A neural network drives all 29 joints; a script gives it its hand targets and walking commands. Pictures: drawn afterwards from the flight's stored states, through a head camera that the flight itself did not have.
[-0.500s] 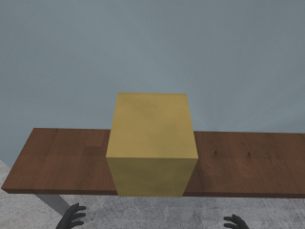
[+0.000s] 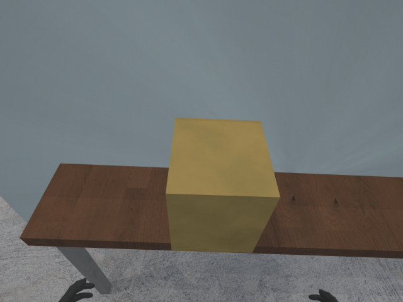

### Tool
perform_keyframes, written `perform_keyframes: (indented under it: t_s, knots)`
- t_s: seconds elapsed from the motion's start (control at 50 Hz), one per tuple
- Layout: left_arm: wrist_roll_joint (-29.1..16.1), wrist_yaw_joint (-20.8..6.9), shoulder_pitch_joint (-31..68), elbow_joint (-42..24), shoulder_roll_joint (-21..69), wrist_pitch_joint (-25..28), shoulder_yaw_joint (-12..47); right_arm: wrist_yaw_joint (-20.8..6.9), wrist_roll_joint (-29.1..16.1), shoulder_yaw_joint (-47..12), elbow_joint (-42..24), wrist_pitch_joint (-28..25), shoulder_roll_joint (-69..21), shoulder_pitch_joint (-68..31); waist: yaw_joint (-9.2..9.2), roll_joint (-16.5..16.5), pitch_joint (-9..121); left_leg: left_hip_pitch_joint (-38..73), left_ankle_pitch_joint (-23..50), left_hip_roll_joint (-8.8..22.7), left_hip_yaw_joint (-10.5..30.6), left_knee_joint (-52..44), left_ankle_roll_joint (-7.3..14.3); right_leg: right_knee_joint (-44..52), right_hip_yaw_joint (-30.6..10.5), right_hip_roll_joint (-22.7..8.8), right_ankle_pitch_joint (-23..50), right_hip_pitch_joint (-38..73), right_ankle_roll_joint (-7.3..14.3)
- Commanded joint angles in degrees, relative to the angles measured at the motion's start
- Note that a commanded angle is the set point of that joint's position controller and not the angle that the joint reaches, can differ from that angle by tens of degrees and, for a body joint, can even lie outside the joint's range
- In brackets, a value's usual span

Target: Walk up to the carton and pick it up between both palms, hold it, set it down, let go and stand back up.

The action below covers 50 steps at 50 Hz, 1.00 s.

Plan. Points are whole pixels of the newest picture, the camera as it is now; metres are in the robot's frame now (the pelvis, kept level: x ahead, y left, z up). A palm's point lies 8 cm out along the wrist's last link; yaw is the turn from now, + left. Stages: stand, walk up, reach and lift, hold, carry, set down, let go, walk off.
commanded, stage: stand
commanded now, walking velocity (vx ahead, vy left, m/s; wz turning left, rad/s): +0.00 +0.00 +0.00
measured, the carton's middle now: (215, 187) +0.40 -0.01 -0.01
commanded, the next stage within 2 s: none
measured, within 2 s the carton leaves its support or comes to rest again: neither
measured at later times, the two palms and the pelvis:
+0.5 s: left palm out of the picture +0.11 +0.28 -0.09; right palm out of the picture +0.11 -0.26 -0.08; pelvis -0.01 +0.00 +0.00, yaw +0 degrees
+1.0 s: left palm out of the picture +0.10 +0.29 -0.10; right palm out of the picture +0.10 -0.26 -0.09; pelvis -0.01 +0.00 +0.00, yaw +0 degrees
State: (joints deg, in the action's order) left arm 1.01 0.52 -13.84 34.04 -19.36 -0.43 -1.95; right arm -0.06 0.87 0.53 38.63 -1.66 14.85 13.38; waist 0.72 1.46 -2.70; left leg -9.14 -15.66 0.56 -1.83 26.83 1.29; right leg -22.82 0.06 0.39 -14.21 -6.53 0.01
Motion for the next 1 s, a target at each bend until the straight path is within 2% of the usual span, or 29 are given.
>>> perform_keyframes:
  t_s: [0.0,0.02,0.04,0.12,0.14,0.2,0.26,0.34,0.36,0.4,0.42,0.48,0.5,0.56,0.58,0.6,0.62,0.68,0.7,0.74,0.76,0.78,0.8,0.82,0.88,0.9,0.94,0.96,0.98]
  knots:
    - [1.08,-0.18,2.23,1.66,-9.21,2.29,-3.20,0.84,1.34,4.96,-1.16,-0.64,14.75,-3.54,-0.57,-4.95,3.74,-1.13,10.95,6.33,7.19,-5.31,2.35,0.69,-4.43,-5.62,8.47,-0.37,1.82]
    - [1.25,-0.19,2.34,1.44,-10.22,2.55,-3.10,0.60,0.93,4.92,-0.97,-0.80,14.53,-3.05,-0.41,-3.90,3.89,-2.15,9.60,5.97,7.82,-5.65,1.92,0.42,-4.05,-5.46,7.67,0.37,1.45]
    - [1.02,-0.33,0.89,2.19,-10.25,2.57,-3.00,0.60,1.26,4.89,-0.65,-0.84,15.03,-3.61,0.32,-5.24,2.49,-2.88,8.94,6.06,7.73,-5.62,2.53,1.59,-4.88,-5.79,6.37,-0.41,1.59]
    - [1.16,-0.22,1.96,3.00,-10.69,2.70,-3.17,0.44,1.42,4.82,-0.15,-0.91,14.70,-2.98,-0.11,-3.35,1.75,-2.36,9.12,5.77,7.58,-5.45,2.53,1.57,-4.91,-6.29,5.74,-0.61,1.90]
    - [0.64,-0.49,1.09,2.90,-10.34,2.84,-2.83,0.20,1.10,5.16,-0.07,-0.66,15.46,-3.70,0.50,-4.39,2.86,-1.47,9.13,5.60,7.10,-5.13,2.31,2.50,-5.55,-6.34,6.05,-0.52,2.14]
    - [0.97,-0.19,2.37,2.86,-11.21,3.00,-3.35,0.36,1.29,4.89,0.11,-0.65,15.00,-3.22,-0.25,-4.35,1.44,-3.38,8.16,5.58,7.83,-5.69,2.67,2.19,-5.39,-6.26,5.97,-0.53,1.76]
    - [0.72,-0.42,2.39,4.02,-10.64,2.80,-2.96,0.32,0.81,4.74,0.99,-0.75,15.02,-2.83,-0.71,-6.77,0.90,-2.70,8.27,5.59,7.17,-5.93,2.31,2.34,-5.87,-6.45,5.44,-1.59,2.04]
    - [0.63,-0.35,1.69,4.93,-10.60,3.05,-2.97,0.47,1.15,5.02,0.79,-1.06,14.94,-4.68,0.25,-4.65,0.44,-2.64,9.20,5.81,8.33,-6.52,2.63,2.19,-4.88,-6.36,6.30,-0.82,1.92]
    - [0.51,-0.43,1.63,4.67,-10.44,3.00,-2.40,0.18,0.48,4.71,1.40,-0.88,15.03,-4.72,0.22,-5.65,3.40,-2.08,9.43,5.63,7.74,-6.06,2.19,2.33,-5.38,-6.57,7.80,0.38,2.22]
    - [0.35,-0.51,2.12,5.07,-12.03,2.96,-3.18,-0.07,0.64,4.77,1.53,-0.90,14.10,-4.40,-0.27,-4.00,3.20,-1.03,10.21,5.53,7.40,-6.60,2.07,1.39,-4.75,-6.57,7.64,-0.15,1.94]
    - [0.73,-0.27,2.99,5.32,-10.36,3.05,-2.56,0.12,0.51,4.75,1.18,-1.13,14.61,-4.80,-0.21,-6.83,1.55,-1.85,12.24,5.69,7.49,-5.95,2.03,1.89,-5.29,-6.73,9.53,-0.30,1.98]
    - [0.39,-0.52,3.30,5.32,-10.41,2.93,-2.68,0.37,0.32,4.53,1.45,-1.09,14.98,-4.19,-0.72,-3.25,4.05,0.16,15.27,6.20,7.65,-5.36,2.03,1.32,-4.79,-6.90,11.51,0.79,2.30]
    - [0.31,-0.58,2.37,5.60,-10.49,3.08,-2.71,0.36,0.50,4.48,1.96,-1.06,14.70,-4.29,0.21,-5.01,4.60,0.31,16.22,6.17,7.62,-4.92,2.08,1.47,-4.95,-6.56,11.39,0.79,2.24]
    - [0.49,-0.49,3.07,6.14,-10.86,3.20,-2.61,0.62,0.48,4.63,2.35,-0.94,15.15,-3.55,-0.88,-4.67,3.65,-0.27,14.79,5.58,7.05,-5.34,1.87,1.72,-4.70,-6.60,11.63,0.70,2.02]
    - [0.42,-0.66,1.91,6.54,-10.78,3.03,-2.61,0.34,0.27,4.52,2.65,-1.13,15.41,-3.43,-0.55,-7.11,3.47,-0.95,14.49,5.70,6.89,-5.54,1.63,1.99,-4.81,-6.59,11.57,1.10,1.98]
    - [0.16,-0.53,2.15,7.11,-11.21,2.83,-2.77,0.54,0.58,4.78,2.44,-1.03,15.61,-4.28,-0.85,-4.98,1.80,-0.54,14.69,6.10,7.70,-6.14,2.21,1.47,-4.54,-6.79,10.62,-0.40,2.35]
    - [0.35,-0.57,2.00,7.10,-11.18,2.71,-2.61,0.67,0.43,4.63,2.76,-0.99,15.72,-4.16,0.05,-5.36,3.01,-0.66,15.03,6.16,7.25,-5.91,1.85,1.65,-4.30,-6.55,10.72,0.63,1.89]
    - [0.50,-0.40,2.53,7.23,-11.65,2.73,-2.57,0.35,0.31,4.17,2.60,-0.94,14.53,-4.05,-0.74,-4.83,3.46,0.26,13.25,6.31,7.64,-5.90,1.87,1.84,-4.37,-6.79,9.91,-0.14,2.11]
    - [0.25,-0.36,3.40,7.29,-10.68,2.63,-2.42,0.71,0.18,4.25,3.37,-0.79,15.00,-3.26,-0.36,-7.04,1.20,-2.01,12.39,6.00,7.42,-6.41,1.99,2.36,-5.10,-6.51,8.86,0.15,1.82]
    - [0.36,-0.36,2.77,7.80,-11.36,2.86,-2.66,0.91,0.57,4.70,2.88,-0.86,15.66,-4.64,-0.31,-5.29,3.02,-0.67,11.23,5.98,7.88,-7.09,2.09,2.10,-4.45,-6.34,7.99,0.53,1.99]
    - [0.69,-0.17,2.63,8.03,-11.62,3.07,-2.81,0.86,0.49,4.52,3.12,-0.86,16.03,-4.17,-0.69,-6.52,2.13,-0.56,11.77,5.77,7.47,-6.98,1.88,2.44,-5.01,-6.60,8.57,-0.34,2.00]
    - [0.38,-0.28,3.97,8.20,-10.77,2.95,-2.61,0.80,0.46,4.69,3.61,-1.14,15.50,-3.50,-1.06,-5.36,2.52,-0.44,11.91,6.06,7.77,-7.19,2.06,2.14,-4.75,-6.84,8.98,0.36,2.19]
    - [0.14,-0.70,4.40,7.59,-10.70,2.70,-2.24,0.56,0.44,4.45,3.47,-1.22,15.50,-4.63,-0.88,-7.08,1.78,-0.83,11.07,5.80,7.32,-7.45,1.82,2.02,-4.55,-6.33,8.59,-0.40,2.08]
    - [0.13,-0.69,2.98,8.16,-10.39,3.08,-2.52,0.65,0.27,4.50,3.39,-1.25,15.24,-5.04,0.04,-6.06,2.62,-0.99,12.74,6.52,8.34,-6.75,2.02,2.12,-4.58,-6.54,8.42,0.63,2.34]
    - [0.45,-0.53,3.48,9.06,-11.89,3.00,-2.74,0.66,0.15,4.12,3.84,-1.13,14.02,-4.87,-0.27,-5.20,3.30,-0.38,13.07,6.42,8.20,-7.76,2.19,1.78,-4.35,-6.55,10.21,1.48,2.06]
    - [0.19,-0.47,2.98,9.20,-10.85,3.05,-2.65,0.63,0.25,4.23,4.24,-1.25,15.17,-4.96,-0.01,-6.98,2.73,-0.26,13.36,6.32,7.52,-7.01,1.94,2.42,-5.17,-6.90,10.11,0.26,2.12]
    - [0.03,-0.54,3.76,8.97,-11.13,2.94,-2.48,0.99,0.30,4.38,4.09,-1.17,15.68,-4.30,-0.71,-6.21,3.56,0.58,15.56,6.24,7.40,-6.62,1.73,2.05,-5.01,-6.96,11.54,0.52,2.18]
    - [-0.15,-0.43,3.00,9.19,-10.13,3.07,-2.10,0.85,0.52,4.63,4.28,-1.08,15.79,-4.64,0.09,-6.38,4.29,0.65,15.74,5.93,7.09,-6.43,1.66,1.90,-4.89,-6.71,12.31,1.16,2.08]
    - [0.40,-0.33,3.58,9.33,-11.75,2.97,-2.44,0.84,0.48,4.53,3.95,-0.95,14.58,-5.32,-0.32,-4.46,3.15,0.61,14.79,6.22,7.73,-7.17,1.71,1.25,-4.08,-6.41,11.67,0.24,2.21]
